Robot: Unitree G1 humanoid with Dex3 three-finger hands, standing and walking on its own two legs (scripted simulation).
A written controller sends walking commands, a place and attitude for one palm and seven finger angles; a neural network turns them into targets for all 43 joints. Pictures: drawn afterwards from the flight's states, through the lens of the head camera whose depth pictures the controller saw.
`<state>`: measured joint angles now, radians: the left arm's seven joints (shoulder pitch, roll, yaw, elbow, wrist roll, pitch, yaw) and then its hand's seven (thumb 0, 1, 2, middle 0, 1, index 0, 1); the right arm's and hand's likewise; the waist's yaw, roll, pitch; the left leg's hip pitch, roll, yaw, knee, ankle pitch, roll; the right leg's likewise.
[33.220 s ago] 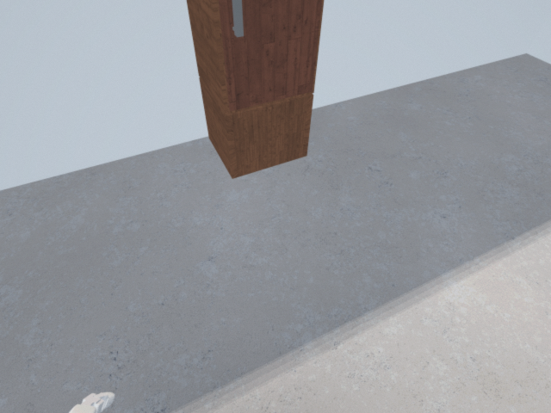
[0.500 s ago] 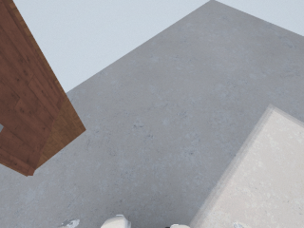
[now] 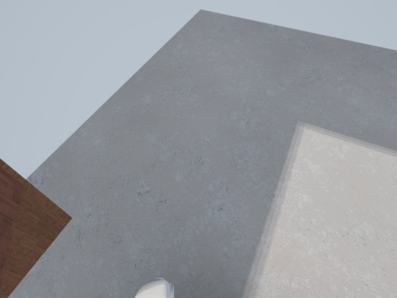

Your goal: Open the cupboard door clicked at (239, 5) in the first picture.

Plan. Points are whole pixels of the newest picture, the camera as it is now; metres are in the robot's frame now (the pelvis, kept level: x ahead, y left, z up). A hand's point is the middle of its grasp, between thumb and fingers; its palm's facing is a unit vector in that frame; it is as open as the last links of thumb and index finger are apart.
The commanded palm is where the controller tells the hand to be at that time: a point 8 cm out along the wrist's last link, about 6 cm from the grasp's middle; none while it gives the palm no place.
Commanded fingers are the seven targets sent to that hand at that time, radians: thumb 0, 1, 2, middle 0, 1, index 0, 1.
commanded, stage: walk to a spot facing it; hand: left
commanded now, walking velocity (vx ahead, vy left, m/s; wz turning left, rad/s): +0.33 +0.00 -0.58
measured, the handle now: out of the picture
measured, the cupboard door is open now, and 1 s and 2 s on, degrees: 39 39 39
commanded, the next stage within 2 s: turn to face it in 1.20 s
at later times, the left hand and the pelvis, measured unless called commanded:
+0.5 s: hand (158, 201) +0.36 +0.14 -0.15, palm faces -0.35 -0.91 -0.22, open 7.4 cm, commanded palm none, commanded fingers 0.00 0.90 0.90 -0.20 -0.30 -0.20 -0.30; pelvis +0.17 -0.01 +0.00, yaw -18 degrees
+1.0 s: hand (187, 170) +0.49 +0.07 -0.19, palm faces -0.40 -0.90 -0.19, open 7.3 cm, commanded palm none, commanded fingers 0.00 0.90 0.90 -0.20 -0.30 -0.20 -0.30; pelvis +0.40 -0.10 -0.01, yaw -26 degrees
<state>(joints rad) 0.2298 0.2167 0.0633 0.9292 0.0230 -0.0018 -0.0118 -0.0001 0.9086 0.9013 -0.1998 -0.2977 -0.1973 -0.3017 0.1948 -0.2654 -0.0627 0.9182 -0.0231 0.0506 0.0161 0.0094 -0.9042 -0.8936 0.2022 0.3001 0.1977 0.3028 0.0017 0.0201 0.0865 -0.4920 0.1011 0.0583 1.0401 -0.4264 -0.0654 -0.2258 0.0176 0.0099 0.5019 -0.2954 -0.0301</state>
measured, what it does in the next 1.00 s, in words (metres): walks ahead, turning right: left foot, then right foot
